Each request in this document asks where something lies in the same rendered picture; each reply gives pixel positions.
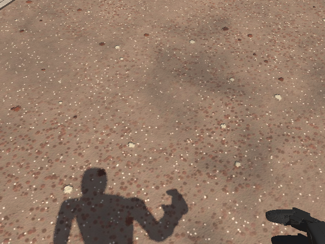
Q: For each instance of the robot right hand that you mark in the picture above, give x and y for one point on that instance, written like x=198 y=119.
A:
x=300 y=220

